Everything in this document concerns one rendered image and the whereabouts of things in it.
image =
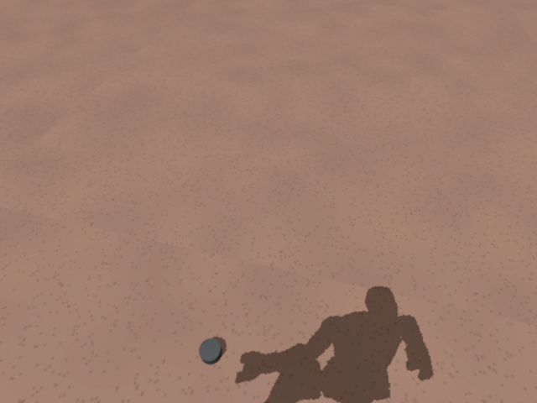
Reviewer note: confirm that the tin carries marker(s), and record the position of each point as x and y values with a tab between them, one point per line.
210	351

